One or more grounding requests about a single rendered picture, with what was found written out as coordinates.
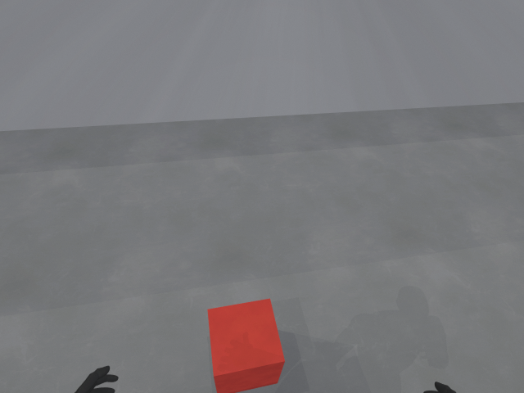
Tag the carton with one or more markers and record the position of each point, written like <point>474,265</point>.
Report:
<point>245,346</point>

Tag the left robot hand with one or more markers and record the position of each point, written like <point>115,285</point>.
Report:
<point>96,378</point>

